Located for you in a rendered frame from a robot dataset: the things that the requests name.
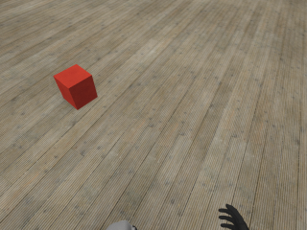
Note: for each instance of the right robot hand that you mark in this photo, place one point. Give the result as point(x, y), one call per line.
point(236, 218)

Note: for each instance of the carton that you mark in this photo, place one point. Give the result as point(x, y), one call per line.
point(76, 86)

